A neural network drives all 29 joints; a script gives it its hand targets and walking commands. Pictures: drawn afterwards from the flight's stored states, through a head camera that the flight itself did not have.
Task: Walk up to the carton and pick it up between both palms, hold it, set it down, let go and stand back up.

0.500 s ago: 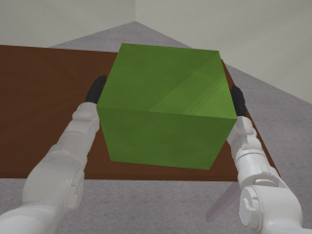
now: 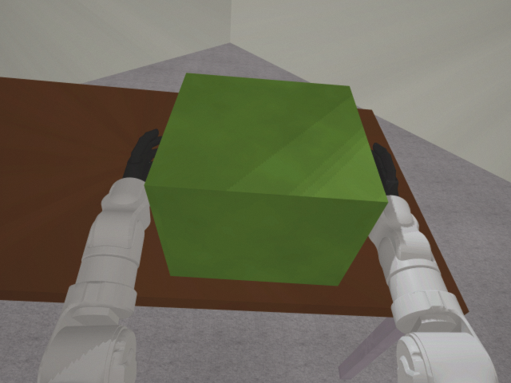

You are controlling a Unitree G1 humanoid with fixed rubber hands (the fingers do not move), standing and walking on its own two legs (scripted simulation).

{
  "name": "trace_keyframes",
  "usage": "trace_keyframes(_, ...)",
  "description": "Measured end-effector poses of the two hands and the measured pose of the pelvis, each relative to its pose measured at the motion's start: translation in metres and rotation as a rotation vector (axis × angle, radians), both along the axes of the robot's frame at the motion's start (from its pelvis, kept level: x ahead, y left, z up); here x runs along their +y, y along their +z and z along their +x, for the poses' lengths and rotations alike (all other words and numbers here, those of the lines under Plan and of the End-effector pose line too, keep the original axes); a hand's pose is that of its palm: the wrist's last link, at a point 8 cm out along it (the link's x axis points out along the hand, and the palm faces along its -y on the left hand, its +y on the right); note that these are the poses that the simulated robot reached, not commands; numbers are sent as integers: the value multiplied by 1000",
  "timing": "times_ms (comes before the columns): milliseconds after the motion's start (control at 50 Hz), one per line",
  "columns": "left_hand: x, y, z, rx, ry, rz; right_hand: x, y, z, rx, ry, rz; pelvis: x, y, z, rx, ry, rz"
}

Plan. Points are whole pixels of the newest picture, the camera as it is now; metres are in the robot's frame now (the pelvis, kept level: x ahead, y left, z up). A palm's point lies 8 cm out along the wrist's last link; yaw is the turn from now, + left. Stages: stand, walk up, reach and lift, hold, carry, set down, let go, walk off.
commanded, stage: reach and lift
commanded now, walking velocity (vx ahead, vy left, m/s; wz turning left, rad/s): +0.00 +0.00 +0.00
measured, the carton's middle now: (261, 179) +0.43 -0.01 +0.10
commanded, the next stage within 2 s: hold in 1.72 s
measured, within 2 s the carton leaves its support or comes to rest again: neither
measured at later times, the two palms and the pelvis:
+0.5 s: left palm (121, 188) +0.33 +0.19 +0.17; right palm (399, 205) +0.32 -0.19 +0.17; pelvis -0.04 +0.00 +0.00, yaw -1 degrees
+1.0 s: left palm (120, 166) +0.36 +0.19 +0.18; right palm (387, 185) +0.36 -0.19 +0.17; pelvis -0.02 +0.00 +0.00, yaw +0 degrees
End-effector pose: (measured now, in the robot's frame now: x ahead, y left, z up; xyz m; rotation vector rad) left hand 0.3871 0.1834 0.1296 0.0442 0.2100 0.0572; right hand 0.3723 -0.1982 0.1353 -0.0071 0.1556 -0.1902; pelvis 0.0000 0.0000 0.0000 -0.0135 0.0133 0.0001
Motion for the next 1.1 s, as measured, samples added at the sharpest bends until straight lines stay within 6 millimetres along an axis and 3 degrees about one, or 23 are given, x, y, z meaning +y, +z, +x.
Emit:
trace_keyframes(200,-2,20,-25,-21,13,32,-2,10,-19,-20,13,30,1,-1,0,-67,8,-4)
trace_keyframes(320,-4,17,-43,19,7,9,-4,2,-42,18,1,37,4,-1,-12,-82,-5,-2)
trace_keyframes(440,0,30,-54,-24,11,-23,0,20,-54,-25,-3,22,3,-2,-31,-71,-16,-2)
trace_keyframes(540,8,37,-55,9,32,-46,7,34,-47,9,20,14,2,-2,-45,-65,-18,3)
trace_keyframes(700,16,44,-50,34,48,1,15,36,-34,38,51,0,3,-3,-51,-38,-1,4)
trace_keyframes(860,12,62,-34,6,45,7,11,38,-23,12,43,15,5,-1,-39,-34,-1,3)
trace_keyframes(1000,12,47,-24,35,37,-17,11,34,-15,43,32,3,4,0,-23,-59,-3,4)
trace_keyframes(1100,12,45,-30,-17,40,-5,12,40,-15,-6,40,9,3,0,-11,-61,4,-3)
